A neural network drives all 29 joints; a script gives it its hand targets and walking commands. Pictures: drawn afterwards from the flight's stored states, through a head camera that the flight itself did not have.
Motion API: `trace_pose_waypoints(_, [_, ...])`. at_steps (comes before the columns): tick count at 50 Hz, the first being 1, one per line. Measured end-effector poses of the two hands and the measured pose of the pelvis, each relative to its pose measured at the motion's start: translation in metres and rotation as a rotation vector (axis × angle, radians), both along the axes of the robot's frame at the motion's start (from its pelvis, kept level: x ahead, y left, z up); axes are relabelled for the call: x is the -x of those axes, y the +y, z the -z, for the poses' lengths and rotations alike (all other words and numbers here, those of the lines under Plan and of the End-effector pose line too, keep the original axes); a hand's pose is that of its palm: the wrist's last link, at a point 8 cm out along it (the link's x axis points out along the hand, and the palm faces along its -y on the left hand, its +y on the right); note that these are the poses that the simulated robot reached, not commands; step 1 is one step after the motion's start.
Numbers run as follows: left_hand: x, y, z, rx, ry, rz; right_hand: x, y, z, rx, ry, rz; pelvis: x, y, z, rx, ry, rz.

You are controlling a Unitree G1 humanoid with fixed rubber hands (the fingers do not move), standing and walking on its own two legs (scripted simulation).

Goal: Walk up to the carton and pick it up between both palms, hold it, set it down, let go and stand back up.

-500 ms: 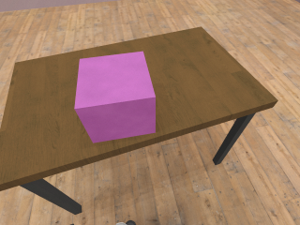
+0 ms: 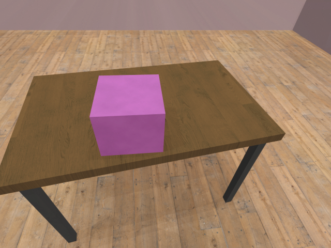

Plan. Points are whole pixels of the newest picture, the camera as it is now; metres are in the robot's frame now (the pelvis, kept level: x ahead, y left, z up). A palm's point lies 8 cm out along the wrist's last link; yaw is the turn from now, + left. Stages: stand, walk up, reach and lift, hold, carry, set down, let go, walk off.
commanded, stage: walk up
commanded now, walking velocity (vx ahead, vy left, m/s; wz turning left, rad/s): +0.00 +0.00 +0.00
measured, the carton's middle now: (130, 113) +0.58 +0.14 -0.01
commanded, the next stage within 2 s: none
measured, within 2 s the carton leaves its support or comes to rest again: neither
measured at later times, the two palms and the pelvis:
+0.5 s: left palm out of the picture -0.04 +0.20 -0.15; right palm out of the picture -0.05 -0.19 -0.15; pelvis -0.01 +0.00 +0.00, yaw -1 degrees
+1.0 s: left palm out of the picture -0.05 +0.23 -0.16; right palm out of the picture +0.05 -0.18 -0.15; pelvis +0.03 +0.03 -0.01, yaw +0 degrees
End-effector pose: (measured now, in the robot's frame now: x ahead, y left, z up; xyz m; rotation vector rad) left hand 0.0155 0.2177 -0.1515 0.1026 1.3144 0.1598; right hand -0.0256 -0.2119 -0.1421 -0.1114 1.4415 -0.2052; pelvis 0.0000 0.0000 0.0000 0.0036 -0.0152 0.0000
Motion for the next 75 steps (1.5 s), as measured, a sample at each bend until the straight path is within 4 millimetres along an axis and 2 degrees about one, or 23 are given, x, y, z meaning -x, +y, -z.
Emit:
trace_pose_waypoints(6, [0.021,0.001,-0.004,0.011,0.027,-0.019,-0.001,0.018,0.002,-0.036,-0.014,-0.039,0.006,0.004,-0.003,0.001,-0.025,0.008])
trace_pose_waypoints(13, [0.053,0.001,-0.009,-0.001,0.125,-0.019,0.011,0.027,0.009,-0.072,0.012,-0.029,0.011,0.009,-0.003,0.002,-0.029,0.013])
trace_pose_waypoints(17, [0.064,-0.003,-0.009,0.004,0.162,-0.02,0.019,0.03,0.009,-0.082,0.032,-0.023,0.013,0.007,-0.003,0.001,-0.027,0.014])
trace_pose_waypoints(22, [0.064,-0.011,-0.006,0.02,0.168,-0.021,0.024,0.028,0.007,-0.078,0.049,-0.02,0.012,0.005,-0.003,0.001,-0.026,0.015])
trace_pose_waypoints(32, [0.05,-0.024,-0.003,0.036,0.139,-0.018,0.019,0.024,0.008,-0.076,0.052,-0.021,0.005,-0.001,-0.002,0.003,-0.026,0.015])
trace_pose_waypoints(36, [0.05,-0.018,-0.006,0.015,0.123,-0.058,0.017,0.019,0.01,-0.081,0.082,-0.039,0.0,0.0,-0.002,-0.002,-0.018,-0.003])
trace_pose_waypoints(39, [0.065,-0.001,-0.015,-0.026,0.149,-0.108,0.006,0.011,0.005,-0.073,0.087,-0.08,-0.008,0.004,-0.006,-0.029,-0.015,-0.009])
trace_pose_waypoints(42, [0.08,0.011,-0.018,-0.047,0.213,-0.124,-0.022,0.008,0.001,-0.063,0.014,-0.087,-0.017,0.009,-0.007,-0.023,-0.007,-0.017])
trace_pose_waypoints(44, [0.083,0.012,-0.016,-0.042,0.245,-0.111,-0.043,0.01,0.002,-0.045,-0.031,-0.077,-0.02,0.014,-0.005,-0.001,-0.013,-0.016])
trace_pose_waypoints(48, [0.073,0.011,-0.002,0.014,0.259,-0.067,-0.075,0.022,0.01,-0.005,-0.09,-0.07,-0.023,0.029,0.006,0.048,-0.023,-0.019])
trace_pose_waypoints(52, [0.045,0.011,0.008,0.069,0.214,-0.05,-0.079,0.035,-0.001,0.022,-0.074,-0.073,-0.034,0.037,0.003,0.008,-0.016,-0.001])
trace_pose_waypoints(56, [0.012,0.012,0.008,0.091,0.15,-0.036,-0.081,0.044,-0.005,0.02,-0.05,-0.077,-0.045,0.045,-0.001,0.004,-0.011,-0.001])
trace_pose_waypoints(59, [-0.005,0.02,0.005,0.08,0.125,-0.019,-0.082,0.05,-0.004,0.016,-0.053,-0.054,-0.05,0.051,-0.002,0.004,-0.01,0.002])
trace_pose_waypoints(67, [-0.022,0.051,-0.004,0.012,0.138,0.003,-0.069,0.072,0.004,-0.033,-0.013,-0.016,-0.062,0.064,-0.003,0.001,-0.01,0.005])
trace_pose_waypoints(75, [-0.026,0.059,-0.005,0.003,0.162,0.0,-0.063,0.09,0.006,-0.067,0.02,-0.004,-0.069,0.071,-0.002,-0.003,-0.009,0.005])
